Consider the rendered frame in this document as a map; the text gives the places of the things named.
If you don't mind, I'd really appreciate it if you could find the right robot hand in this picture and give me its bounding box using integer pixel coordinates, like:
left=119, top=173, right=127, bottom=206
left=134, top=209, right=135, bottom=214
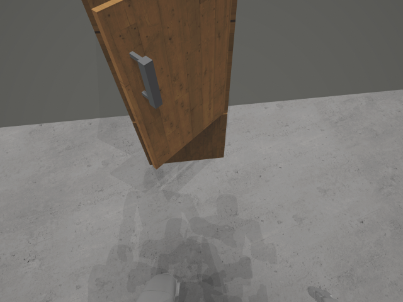
left=308, top=286, right=339, bottom=302

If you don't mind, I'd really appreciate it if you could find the cupboard door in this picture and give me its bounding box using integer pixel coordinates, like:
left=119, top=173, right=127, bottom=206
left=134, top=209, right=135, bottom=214
left=91, top=0, right=232, bottom=170

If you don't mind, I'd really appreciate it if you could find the left robot thigh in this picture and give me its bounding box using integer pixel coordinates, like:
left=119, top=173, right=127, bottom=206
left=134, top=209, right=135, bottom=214
left=136, top=274, right=180, bottom=302

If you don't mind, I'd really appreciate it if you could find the handle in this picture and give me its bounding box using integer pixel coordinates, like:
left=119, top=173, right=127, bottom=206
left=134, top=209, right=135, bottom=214
left=129, top=51, right=162, bottom=109

